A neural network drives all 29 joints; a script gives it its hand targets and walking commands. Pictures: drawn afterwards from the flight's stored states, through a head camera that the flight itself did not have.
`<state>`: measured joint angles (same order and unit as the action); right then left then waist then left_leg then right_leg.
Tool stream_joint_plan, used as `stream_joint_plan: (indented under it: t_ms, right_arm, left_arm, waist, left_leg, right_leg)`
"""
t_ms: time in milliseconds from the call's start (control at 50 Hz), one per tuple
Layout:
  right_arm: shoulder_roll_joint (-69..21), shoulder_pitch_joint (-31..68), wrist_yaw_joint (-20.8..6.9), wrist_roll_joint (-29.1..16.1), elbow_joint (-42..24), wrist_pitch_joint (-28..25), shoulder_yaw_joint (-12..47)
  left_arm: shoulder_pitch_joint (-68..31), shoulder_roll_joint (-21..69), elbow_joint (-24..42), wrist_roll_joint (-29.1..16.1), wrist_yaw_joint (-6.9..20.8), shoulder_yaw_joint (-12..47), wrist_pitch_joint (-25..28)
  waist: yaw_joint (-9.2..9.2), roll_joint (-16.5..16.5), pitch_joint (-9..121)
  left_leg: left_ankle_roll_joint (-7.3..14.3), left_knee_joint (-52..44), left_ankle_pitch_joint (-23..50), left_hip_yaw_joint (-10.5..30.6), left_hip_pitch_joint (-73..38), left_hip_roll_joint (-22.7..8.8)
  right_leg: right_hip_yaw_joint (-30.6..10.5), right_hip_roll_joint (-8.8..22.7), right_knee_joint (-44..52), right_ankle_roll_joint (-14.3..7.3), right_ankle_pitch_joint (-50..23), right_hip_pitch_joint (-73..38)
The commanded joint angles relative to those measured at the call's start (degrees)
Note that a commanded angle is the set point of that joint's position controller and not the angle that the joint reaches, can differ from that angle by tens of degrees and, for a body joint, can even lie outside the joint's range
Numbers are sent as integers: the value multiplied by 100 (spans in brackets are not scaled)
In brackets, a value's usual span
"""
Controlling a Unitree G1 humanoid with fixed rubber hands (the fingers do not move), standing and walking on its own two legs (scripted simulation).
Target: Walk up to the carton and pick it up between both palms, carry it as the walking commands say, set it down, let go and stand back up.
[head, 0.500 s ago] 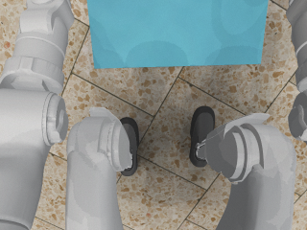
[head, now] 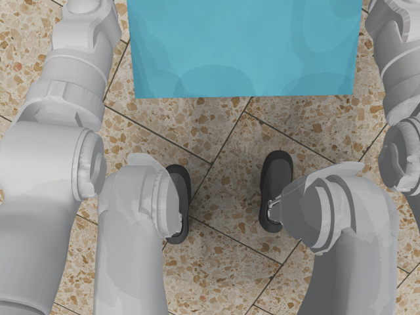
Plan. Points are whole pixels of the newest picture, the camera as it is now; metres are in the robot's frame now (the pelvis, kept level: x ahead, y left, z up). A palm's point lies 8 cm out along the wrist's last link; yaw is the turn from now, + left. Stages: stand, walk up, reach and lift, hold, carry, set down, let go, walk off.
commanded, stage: reach and lift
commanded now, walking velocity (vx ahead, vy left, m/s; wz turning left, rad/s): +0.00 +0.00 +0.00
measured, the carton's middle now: (236, 20) +0.54 -0.02 -0.25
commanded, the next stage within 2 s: none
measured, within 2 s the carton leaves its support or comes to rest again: leaves its support in 1.08 s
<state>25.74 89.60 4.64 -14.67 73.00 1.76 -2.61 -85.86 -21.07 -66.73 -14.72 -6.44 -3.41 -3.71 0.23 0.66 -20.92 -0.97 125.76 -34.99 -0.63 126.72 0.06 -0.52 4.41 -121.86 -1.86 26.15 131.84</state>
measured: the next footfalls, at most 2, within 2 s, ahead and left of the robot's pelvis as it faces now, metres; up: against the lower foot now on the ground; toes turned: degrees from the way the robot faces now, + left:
none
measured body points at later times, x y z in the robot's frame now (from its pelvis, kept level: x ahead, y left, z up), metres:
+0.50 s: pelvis +0.00 +0.00 +0.00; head +0.36 -0.02 +0.25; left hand +0.58 +0.16 -0.16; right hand +0.57 -0.21 -0.16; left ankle +0.11 +0.12 -0.34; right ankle +0.14 -0.13 -0.34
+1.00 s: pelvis -0.01 +0.00 +0.01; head +0.37 -0.02 +0.23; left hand +0.57 +0.16 -0.16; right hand +0.57 -0.22 -0.16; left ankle +0.11 +0.12 -0.34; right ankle +0.14 -0.13 -0.34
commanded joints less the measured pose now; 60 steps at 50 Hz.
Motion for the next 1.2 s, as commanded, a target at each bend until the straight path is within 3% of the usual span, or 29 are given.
stream_joint_plan:
  t_ms: [0, 180, 240, 380, 460, 580, 720, 840, 980, 1020, 1040, 1180]
  right_arm:
    - [552, 1525, 58, 62, -612, -162, -28]
    - [-205, 1792, -56, -116, -688, -216, 332]
    - [-890, 2139, -203, -186, -816, -194, 544]
    - [-3623, 2775, -997, 83, -1238, 84, 755]
    - [-4265, 2635, -1317, 335, -1477, 327, 577]
    - [-4624, 2532, -1571, 458, -1718, 595, 537]
    - [-4899, 2538, -1688, 450, -1998, 766, 588]
    - [-5116, 2908, -1656, 242, -2619, 806, 848]
    - [-5102, 3530, -1588, -7, -3419, 943, 1138]
    - [-5227, 3638, -1540, -157, -3865, 954, 1345]
    - [-5249, 3615, -1513, -170, -3893, 980, 1367]
    - [-5555, 3157, -1658, 299, -3122, 1253, 979]
  left_arm:
    - [-1686, -267, 671, -101, 44, 137, 144]
    - [-1962, 457, 627, -228, 113, 480, 223]
    - [-2281, 1112, 686, -253, 255, 633, 227]
    - [-3197, 3798, 1032, -125, 1060, 943, -1]
    - [-3204, 4318, 1249, 133, 1359, 664, -190]
    - [-3261, 4640, 1509, 247, 1581, 585, -406]
    - [-3369, 4905, 1809, 162, 1686, 719, -545]
    - [-3737, 5159, 2481, -95, 1654, 1056, -567]
    - [-4208, 4998, 3211, -242, 1567, 1266, -709]
    - [-4370, 5090, 3598, -391, 1527, 1494, -696]
    - [-4401, 5078, 3657, -412, 1511, 1497, -704]
    - [-3934, 5370, 2854, 57, 1655, 1017, -976]
  waist:
    - [237, -150, 6472]
    - [233, -62, 6397]
    - [208, -39, 6448]
    - [292, -70, 6344]
    - [275, -72, 6217]
    - [293, -36, 6125]
    - [321, -6, 6356]
    - [326, -63, 7703]
    - [176, -65, 9744]
    - [261, -109, 10419]
    - [265, -161, 10566]
    - [145, -73, 9077]
  left_leg:
    - [-102, -1165, 1503, -85, -2119, 267]
    - [-68, -1255, 1696, -10, -2249, 363]
    - [-45, -1261, 1685, -8, -2243, 398]
    - [-14, -1212, 1527, -120, -1911, 505]
    - [19, -1175, 1364, -237, -1676, 513]
    - [61, -1138, 1082, -315, -1557, 494]
    - [71, -1103, 1078, -339, -1753, 505]
    - [61, -1076, 1551, -382, -2271, 546]
    - [54, -1088, 1754, -439, -3301, 510]
    - [41, -1058, 2257, -466, -3383, 571]
    - [43, -1066, 2269, -493, -3373, 586]
    - [106, -1409, 1260, -483, -2907, 585]
  right_leg:
    - [-2, -397, 483, 142, -1622, -4439]
    - [6, -457, 569, 111, -1713, -4352]
    - [7, -492, 595, 103, -1700, -4382]
    - [95, -603, 563, 45, -1589, -4195]
    - [165, -625, 561, 45, -1440, -3937]
    - [231, -628, 555, 49, -1104, -3722]
    - [316, -637, 513, 46, -1033, -3784]
    - [385, -681, 431, 50, -1590, -4408]
    - [406, -741, 416, 15, -1863, -5537]
    - [375, -739, 312, 11, -2748, -6157]
    - [371, -761, 330, 31, -2824, -6266]
    - [464, -823, 781, 57, -1276, -5166]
